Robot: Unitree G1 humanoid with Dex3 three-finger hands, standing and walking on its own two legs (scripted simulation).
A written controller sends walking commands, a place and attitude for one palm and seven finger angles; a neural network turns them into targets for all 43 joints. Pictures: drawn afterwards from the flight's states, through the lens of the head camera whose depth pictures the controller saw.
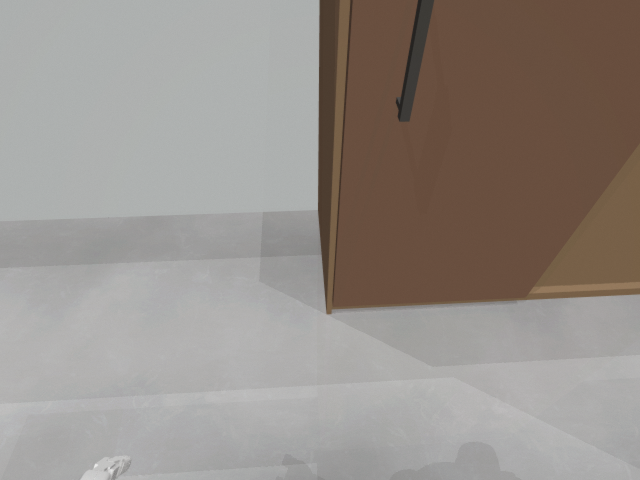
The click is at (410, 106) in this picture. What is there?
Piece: wardrobe's sliding door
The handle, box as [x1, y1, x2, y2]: [396, 0, 433, 121]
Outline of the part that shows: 433,0 418,0 402,93 400,97 396,98 396,103 399,110 399,121 409,120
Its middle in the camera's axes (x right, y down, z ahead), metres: +0.16 -0.34 +0.68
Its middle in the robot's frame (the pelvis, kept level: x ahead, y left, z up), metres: +0.77 -0.13 +0.20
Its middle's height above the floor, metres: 0.97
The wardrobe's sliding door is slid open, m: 0.00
